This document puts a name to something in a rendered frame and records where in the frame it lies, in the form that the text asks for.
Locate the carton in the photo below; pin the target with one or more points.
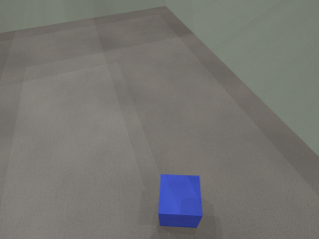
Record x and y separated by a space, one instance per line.
179 200

